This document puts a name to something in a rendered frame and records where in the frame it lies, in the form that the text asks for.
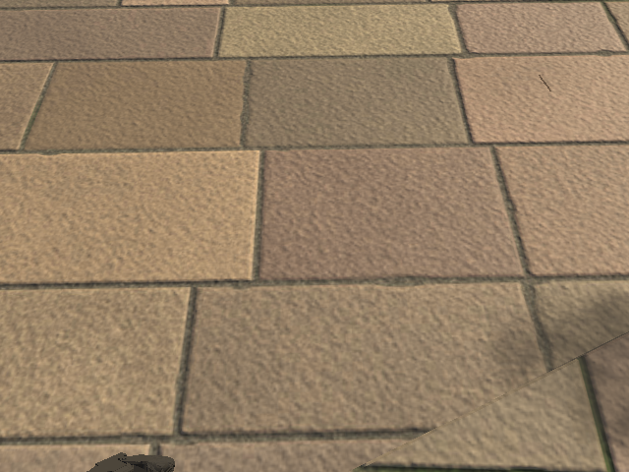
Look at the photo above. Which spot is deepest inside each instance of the left robot hand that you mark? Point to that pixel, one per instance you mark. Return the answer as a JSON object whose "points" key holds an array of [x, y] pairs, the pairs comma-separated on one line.
{"points": [[136, 463]]}

